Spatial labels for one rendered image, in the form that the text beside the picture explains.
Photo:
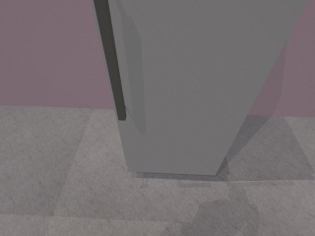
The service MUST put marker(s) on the handle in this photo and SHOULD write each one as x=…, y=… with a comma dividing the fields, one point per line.
x=107, y=37

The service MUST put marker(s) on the fridge door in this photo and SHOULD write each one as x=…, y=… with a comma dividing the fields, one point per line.
x=190, y=72

